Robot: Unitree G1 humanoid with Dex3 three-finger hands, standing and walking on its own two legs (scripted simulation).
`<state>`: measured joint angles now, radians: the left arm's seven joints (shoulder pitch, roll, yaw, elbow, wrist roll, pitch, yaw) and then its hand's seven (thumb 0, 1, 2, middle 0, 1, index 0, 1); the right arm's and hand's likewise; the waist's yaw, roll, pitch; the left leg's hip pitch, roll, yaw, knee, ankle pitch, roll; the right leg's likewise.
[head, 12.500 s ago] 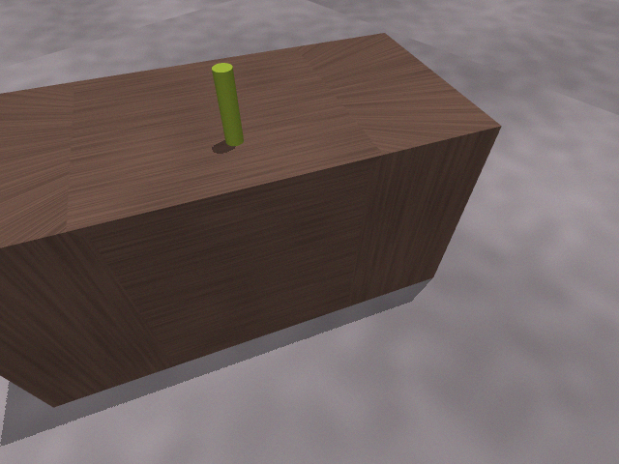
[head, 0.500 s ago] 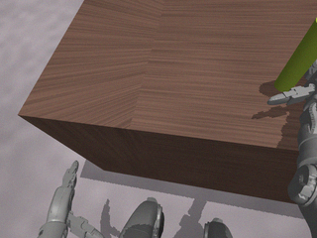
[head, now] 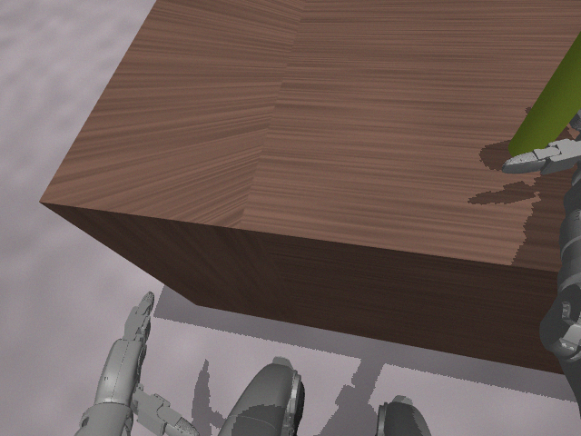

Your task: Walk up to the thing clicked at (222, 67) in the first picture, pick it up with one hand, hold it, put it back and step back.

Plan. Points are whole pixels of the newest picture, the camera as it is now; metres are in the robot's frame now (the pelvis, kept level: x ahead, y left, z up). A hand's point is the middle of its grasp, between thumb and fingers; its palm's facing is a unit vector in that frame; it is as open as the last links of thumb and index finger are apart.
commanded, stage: close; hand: right
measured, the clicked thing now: (560, 100) +0.54 -0.22 +0.10
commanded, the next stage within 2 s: settle in 0.40 s
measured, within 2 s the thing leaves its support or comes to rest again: leaves its support in 0.70 s
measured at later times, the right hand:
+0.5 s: hand (543, 117) +0.54 -0.21 +0.07, palm faces +0.19 +0.98 +0.00, open 6.6 cm
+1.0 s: hand (564, 90) +0.54 -0.22 +0.12, palm faces +0.20 +0.98 -0.01, open 5.7 cm
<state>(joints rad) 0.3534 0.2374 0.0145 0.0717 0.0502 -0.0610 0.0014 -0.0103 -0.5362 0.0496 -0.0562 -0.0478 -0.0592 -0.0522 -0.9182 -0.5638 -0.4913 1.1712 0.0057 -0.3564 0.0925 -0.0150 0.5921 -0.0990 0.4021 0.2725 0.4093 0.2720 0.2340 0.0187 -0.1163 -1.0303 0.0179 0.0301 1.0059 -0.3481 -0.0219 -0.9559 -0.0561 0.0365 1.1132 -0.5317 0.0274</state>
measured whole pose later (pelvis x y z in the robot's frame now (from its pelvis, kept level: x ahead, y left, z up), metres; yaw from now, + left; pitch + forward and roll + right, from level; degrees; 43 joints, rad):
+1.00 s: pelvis +0.02 +0.00 +0.02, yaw +0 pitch +19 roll +2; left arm 0.34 0.25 0.01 0.13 0.03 -0.04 0.01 -0.01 -0.53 0.05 -0.06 -0.05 -0.06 -0.05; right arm -0.93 -0.55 -0.48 1.17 0.02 -0.29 0.09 0.00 -0.11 -1.14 0.95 1.17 0.98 1.16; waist 0.21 0.00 -0.11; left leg -0.92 0.02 0.03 0.92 -0.34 -0.02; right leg -0.84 -0.06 0.03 1.01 -0.51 0.03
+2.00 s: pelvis +0.03 +0.00 +0.05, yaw -1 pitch +12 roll +1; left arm 0.33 0.24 0.06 0.35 0.00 -0.07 0.04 -0.01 -0.54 0.05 -0.06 -0.05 -0.06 -0.05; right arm -0.75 -0.39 -0.36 0.88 0.09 -0.15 0.06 0.00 -0.10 -1.16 0.96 1.17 0.99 1.15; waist 0.10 -0.02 -0.11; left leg -0.63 0.03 0.02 0.71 -0.28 -0.02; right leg -0.54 -0.04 0.01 0.77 -0.43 0.03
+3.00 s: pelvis +0.00 +0.01 +0.07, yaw -2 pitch -2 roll +0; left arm 0.27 0.24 0.10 0.56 -0.03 -0.12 0.07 -0.01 -0.53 0.04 -0.05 -0.05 -0.06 -0.05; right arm -0.37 -0.24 -0.25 0.04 0.19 0.40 0.00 0.00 -0.11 -1.15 0.97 1.16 0.99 1.14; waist 0.00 -0.05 -0.05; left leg -0.32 0.05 0.03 0.56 -0.21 -0.01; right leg -0.22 -0.02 0.02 0.56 -0.32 0.03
